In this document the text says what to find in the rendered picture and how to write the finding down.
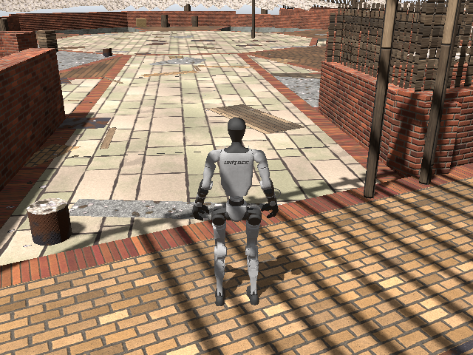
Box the right robot upper arm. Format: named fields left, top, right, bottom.
left=252, top=149, right=272, bottom=190

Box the left robot upper arm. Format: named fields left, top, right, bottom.
left=201, top=149, right=221, bottom=190

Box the robot head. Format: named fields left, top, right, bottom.
left=224, top=118, right=249, bottom=153

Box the robot right foot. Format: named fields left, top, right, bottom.
left=246, top=286, right=259, bottom=305

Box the left robot hand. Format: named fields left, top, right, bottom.
left=192, top=205, right=209, bottom=221

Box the right robot hand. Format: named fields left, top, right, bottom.
left=261, top=203, right=278, bottom=218

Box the robot left forearm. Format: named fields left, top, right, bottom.
left=194, top=179, right=208, bottom=207

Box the robot right forearm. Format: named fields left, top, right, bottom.
left=264, top=179, right=277, bottom=206

